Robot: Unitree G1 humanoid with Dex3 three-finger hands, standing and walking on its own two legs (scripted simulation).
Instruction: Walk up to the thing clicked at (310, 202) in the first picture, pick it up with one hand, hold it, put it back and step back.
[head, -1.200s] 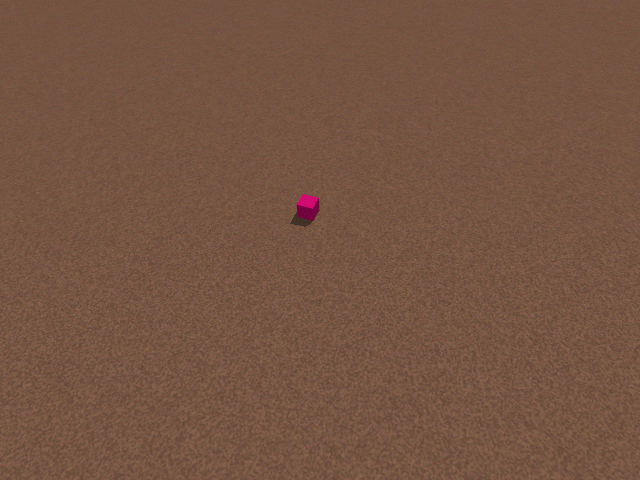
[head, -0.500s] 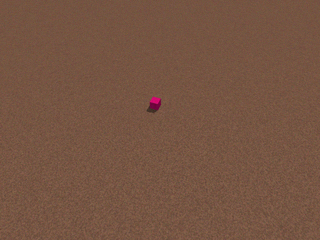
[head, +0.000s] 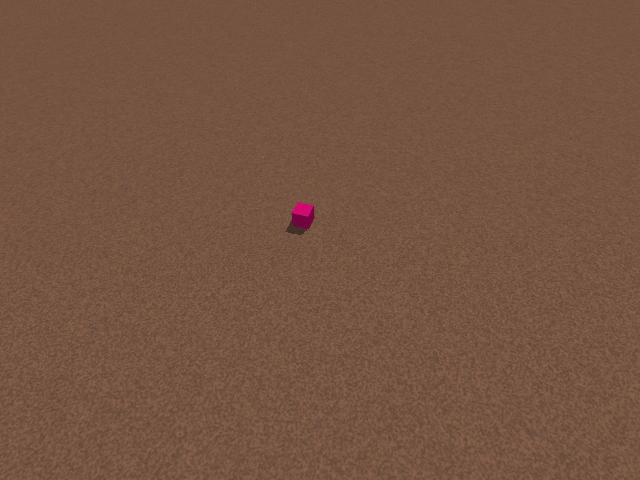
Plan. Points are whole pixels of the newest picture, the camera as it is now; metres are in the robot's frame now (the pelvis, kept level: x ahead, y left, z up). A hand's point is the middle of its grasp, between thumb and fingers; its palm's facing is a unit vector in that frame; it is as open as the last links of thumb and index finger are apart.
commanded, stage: walk up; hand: left
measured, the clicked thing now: (303, 215) +1.35 +0.14 -0.74
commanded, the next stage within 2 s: none
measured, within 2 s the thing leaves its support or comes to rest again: neither
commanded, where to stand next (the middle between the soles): +0.90 +0.05 m, yaw -21 degrees
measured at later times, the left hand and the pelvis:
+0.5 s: hand (198, 421) +0.25 +0.21 -0.13, palm faces -0.13 -0.90 -0.42, open 7.4 cm; pelvis +0.16 -0.05 -0.01, yaw -9 degrees
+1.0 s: hand (210, 275) +0.54 +0.26 -0.15, palm faces -0.28 -0.88 -0.39, open 7.4 cm; pelvis +0.40 +0.01 -0.01, yaw -15 degrees
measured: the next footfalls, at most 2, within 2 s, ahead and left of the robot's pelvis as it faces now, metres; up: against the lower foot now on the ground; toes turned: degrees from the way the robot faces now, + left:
right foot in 0.28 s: +0.18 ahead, -0.17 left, +0.00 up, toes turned -10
left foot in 0.74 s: +0.47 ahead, +0.10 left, +0.00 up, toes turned -7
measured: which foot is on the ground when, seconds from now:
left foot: down 0.00-0.30, up 0.32-0.72, down 0.74-1.00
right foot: down 0.00-0.06, up 0.08-0.26, down 0.28-0.78, up 0.80-1.00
